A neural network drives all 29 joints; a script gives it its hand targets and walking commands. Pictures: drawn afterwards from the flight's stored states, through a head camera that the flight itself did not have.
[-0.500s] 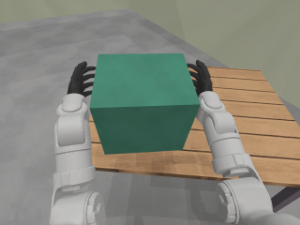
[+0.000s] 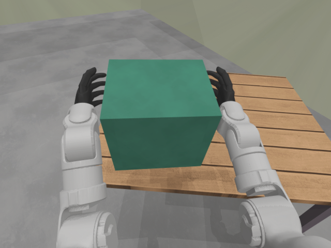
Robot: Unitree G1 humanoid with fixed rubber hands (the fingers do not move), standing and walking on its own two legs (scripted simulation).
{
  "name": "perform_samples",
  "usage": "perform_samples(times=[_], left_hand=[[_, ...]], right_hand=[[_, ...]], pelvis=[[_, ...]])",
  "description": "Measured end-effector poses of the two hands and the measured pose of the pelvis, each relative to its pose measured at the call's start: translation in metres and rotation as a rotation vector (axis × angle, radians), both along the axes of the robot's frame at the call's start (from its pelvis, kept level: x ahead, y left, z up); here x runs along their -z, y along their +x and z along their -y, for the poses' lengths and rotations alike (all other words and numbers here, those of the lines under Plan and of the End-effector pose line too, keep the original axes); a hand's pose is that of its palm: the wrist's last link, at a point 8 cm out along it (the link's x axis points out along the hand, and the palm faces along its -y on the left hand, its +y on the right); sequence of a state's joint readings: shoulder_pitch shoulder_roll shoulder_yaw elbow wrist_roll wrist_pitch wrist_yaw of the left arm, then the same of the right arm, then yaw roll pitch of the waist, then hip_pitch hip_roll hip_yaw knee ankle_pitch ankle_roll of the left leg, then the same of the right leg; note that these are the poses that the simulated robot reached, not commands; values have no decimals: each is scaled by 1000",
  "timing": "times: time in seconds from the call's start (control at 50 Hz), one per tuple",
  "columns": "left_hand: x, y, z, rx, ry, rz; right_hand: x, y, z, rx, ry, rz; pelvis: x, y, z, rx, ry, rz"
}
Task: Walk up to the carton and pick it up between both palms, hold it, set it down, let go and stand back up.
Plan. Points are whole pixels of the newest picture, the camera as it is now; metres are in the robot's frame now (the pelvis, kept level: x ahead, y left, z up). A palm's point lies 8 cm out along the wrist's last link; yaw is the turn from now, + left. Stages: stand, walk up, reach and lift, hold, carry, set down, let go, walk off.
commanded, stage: hold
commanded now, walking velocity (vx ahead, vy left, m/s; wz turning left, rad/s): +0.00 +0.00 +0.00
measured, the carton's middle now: (158, 116) +0.37 +0.00 +0.15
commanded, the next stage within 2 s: none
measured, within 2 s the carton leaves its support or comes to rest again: neither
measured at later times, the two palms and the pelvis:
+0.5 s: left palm (83, 106) +0.35 +0.16 +0.20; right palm (222, 102) +0.36 -0.15 +0.19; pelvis +0.00 +0.00 +0.00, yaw +0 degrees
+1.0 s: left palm (87, 107) +0.35 +0.15 +0.19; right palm (225, 102) +0.36 -0.16 +0.19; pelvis +0.00 +0.00 +0.00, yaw +0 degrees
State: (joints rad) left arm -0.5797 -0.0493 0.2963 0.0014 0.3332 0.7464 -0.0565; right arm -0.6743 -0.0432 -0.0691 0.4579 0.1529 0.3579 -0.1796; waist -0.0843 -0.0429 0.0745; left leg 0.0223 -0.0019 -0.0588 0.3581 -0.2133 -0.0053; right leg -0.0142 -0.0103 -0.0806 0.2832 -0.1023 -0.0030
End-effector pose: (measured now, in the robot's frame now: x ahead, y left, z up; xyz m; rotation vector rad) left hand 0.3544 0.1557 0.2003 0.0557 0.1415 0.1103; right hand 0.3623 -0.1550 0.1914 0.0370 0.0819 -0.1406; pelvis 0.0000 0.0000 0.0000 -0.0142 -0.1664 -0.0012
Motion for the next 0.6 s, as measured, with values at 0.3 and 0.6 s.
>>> perform_samples(times=[0.3, 0.6], left_hand=[[-3, 1, 4, 7, 10, -1], [0, 0, -5, -1, 7, -6]], right_hand=[[-3, -1, 4, 5, 3, 1], [0, 0, -5, -8, 5, 0]], pelvis=[[0, 2, 1, 0, 0, 18], [0, -2, -2, -2, 0, 1]])
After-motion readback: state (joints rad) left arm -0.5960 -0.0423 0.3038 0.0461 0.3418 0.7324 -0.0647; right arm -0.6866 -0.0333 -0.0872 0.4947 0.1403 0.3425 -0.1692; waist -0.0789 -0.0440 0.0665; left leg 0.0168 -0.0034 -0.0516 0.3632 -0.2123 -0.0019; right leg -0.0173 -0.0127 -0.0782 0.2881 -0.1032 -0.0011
